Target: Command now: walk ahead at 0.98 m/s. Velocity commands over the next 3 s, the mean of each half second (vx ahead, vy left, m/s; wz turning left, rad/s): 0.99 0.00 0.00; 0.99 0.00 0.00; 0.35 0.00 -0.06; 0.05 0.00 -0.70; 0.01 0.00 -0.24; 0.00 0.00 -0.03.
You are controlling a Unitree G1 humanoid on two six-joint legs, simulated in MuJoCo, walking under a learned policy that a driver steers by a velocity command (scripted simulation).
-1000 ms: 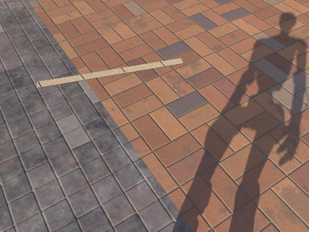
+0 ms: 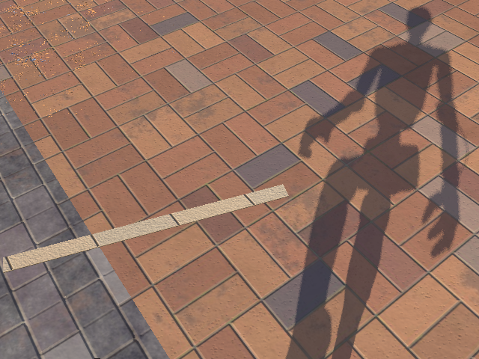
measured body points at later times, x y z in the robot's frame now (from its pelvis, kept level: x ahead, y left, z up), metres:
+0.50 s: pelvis +0.48 -0.02 +0.00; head +0.51 -0.01 +0.45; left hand +0.37 +0.22 -0.14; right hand +0.72 -0.22 -0.08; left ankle +0.72 +0.13 -0.68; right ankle +0.32 -0.08 -0.73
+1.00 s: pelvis +0.97 +0.02 -0.01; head +1.01 +0.01 +0.44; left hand +1.23 +0.21 -0.08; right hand +0.86 -0.23 -0.14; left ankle +0.78 +0.08 -0.73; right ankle +1.22 -0.11 -0.69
